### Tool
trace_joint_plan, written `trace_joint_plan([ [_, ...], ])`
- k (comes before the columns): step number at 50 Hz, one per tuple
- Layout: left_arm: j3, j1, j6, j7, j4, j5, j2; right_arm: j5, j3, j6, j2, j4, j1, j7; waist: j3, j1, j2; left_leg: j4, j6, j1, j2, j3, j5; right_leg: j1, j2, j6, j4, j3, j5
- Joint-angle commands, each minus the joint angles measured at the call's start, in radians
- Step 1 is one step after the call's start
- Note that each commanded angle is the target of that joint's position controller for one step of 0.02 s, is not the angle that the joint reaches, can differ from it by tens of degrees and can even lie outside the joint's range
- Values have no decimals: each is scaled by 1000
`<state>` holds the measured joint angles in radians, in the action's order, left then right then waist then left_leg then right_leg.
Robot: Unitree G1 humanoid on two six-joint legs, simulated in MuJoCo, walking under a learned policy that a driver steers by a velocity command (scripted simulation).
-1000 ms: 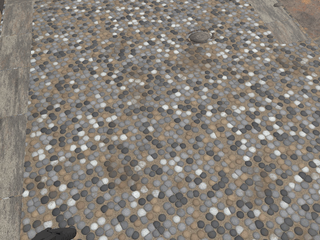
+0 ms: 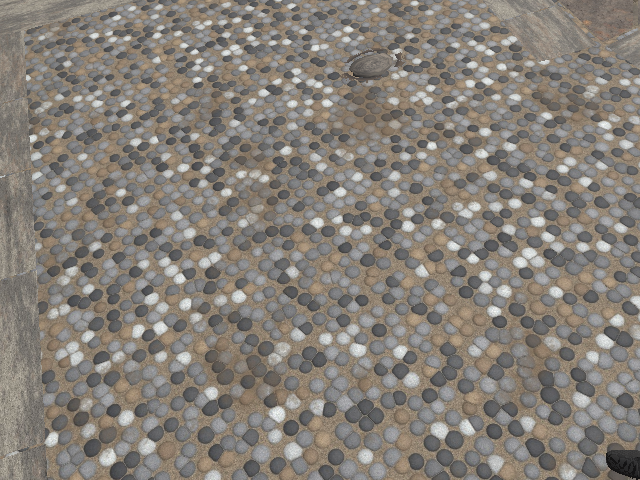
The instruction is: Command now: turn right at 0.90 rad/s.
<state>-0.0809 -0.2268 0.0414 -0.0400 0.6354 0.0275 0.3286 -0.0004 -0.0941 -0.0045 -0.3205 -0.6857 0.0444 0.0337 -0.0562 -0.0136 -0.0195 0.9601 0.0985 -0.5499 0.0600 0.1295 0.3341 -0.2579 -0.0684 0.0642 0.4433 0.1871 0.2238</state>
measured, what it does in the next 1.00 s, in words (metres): steps on the spot, turning left: left foot, then right foot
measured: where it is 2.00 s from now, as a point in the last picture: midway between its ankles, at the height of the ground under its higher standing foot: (316, 391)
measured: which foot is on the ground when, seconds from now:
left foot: up 0.00-0.22, down 0.24-0.60, up 0.62-1.00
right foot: down 0.00-0.24, up 0.26-0.56, down 0.58-1.00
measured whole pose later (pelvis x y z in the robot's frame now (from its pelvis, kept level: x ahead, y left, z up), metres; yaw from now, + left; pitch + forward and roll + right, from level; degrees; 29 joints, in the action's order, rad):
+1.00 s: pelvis +0.05 +0.02 -0.01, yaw +20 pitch +2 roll -1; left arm -0.08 -0.16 0.01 -0.01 0.68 0.01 0.30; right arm 0.03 -0.07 -0.08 -0.31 -0.57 0.13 -0.03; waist -0.09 -0.03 -0.01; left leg 0.79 0.08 -0.47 -0.08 -0.05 0.32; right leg -0.12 0.06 0.00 0.43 -0.23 0.34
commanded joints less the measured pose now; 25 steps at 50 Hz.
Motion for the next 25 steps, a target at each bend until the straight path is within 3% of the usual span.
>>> trace_joint_plan([
  [1, -54, 21, -2, -12, -86, -1, 183, 5, -11, 22, -57, 65, -46, -3, 145, 0, 162, -118, 11, -58, 26, 11, -32, 193, 200, 129, -43, 274, -387],
  [5, -58, 48, 6, -9, -111, -3, 190, 7, -18, 39, -73, 61, -52, -14, 142, -8, 198, -235, 1, 26, 43, 30, -34, 148, 182, 119, -17, 359, -376],
  [9, -43, 82, 12, -2, -128, -8, 164, 7, -24, 55, -97, 40, 6, -33, 178, -8, 223, -378, -28, 161, 11, 4, -54, 158, 178, 105, 48, 384, -475],
  [11, -30, 102, 13, 0, -130, -2, 146, 4, -26, 61, -92, 28, 42, -40, 162, 19, 193, -571, -60, 309, -12, -20, -247, 99, 136, 70, 77, 373, -351],
  [12, -14, 53, 8, 3, -118, -19, 102, -11, -24, 61, -111, 35, 42, -39, 183, -1, 105, -612, -102, 404, -119, 81, -378, 60, 92, 29, 140, 316, -148],
  [13, 8, -38, 0, 7, -102, -49, 44, -30, -15, 54, -143, 62, -2, -36, 180, -64, -133, -634, -192, 464, -287, 278, -623, -26, -45, -32, 302, 174, 290],
  [14, -4, -25, -5, 2, -113, -44, 81, -55, 4, 57, -95, 33, 29, -42, 129, -67, -227, -658, -359, 389, -392, 475, -610, -105, -76, -98, 395, 122, 487],
  [15, -10, -27, -8, -3, -86, -47, 114, -39, 26, 66, -39, 36, 0, -51, 111, -62, -159, -670, -373, 351, -376, 477, -459, -94, 0, -138, 445, 112, 426],
  [16, -13, 13, -9, 0, -76, -51, 121, -20, 32, 62, -27, 31, -8, -53, 104, -48, -132, -666, -330, 361, -307, 401, -348, -98, 32, -159, 421, 62, 359],
  [18, -16, 65, -13, 2, -73, -53, 102, 15, 13, 39, -105, 30, 11, -43, 76, -17, -131, -649, -278, 391, -231, 364, -242, -134, 42, -185, 353, 0, 293],
  [19, -15, 90, -19, 4, -73, -42, 93, 19, -7, 25, -163, 30, 36, -35, 63, -2, -134, -639, -270, 389, -203, 349, -262, -132, 21, -185, 329, -37, 288],
  [20, -14, 105, -26, 5, -72, -32, 84, 20, -21, 14, -195, 31, 69, -27, 66, 16, -133, -632, -269, 404, -186, 349, -277, -134, -1, -182, 306, -62, 289],
  [25, -16, 103, -55, 6, -52, -7, 54, 35, -38, -18, -171, 52, 102, -5, 141, 29, -177, -612, -277, 481, -177, 425, -367, -99, -30, -157, 174, -54, 225],
])
Keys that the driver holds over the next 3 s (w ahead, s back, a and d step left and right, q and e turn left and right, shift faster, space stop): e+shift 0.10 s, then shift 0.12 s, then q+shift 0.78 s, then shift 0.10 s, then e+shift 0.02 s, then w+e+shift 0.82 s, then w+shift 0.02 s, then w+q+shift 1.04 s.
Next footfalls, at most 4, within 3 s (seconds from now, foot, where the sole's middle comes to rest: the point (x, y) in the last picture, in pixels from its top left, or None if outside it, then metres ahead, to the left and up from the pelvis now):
0.24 left None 0.12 0.13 -0.78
0.58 right None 0.06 -0.10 -0.78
1.06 left None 0.06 0.17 -0.78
1.70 right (374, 441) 0.50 -0.01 -0.78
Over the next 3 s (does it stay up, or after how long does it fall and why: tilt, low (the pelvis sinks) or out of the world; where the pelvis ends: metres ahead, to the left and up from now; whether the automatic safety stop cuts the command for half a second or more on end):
stays up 1.46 0.06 -0.03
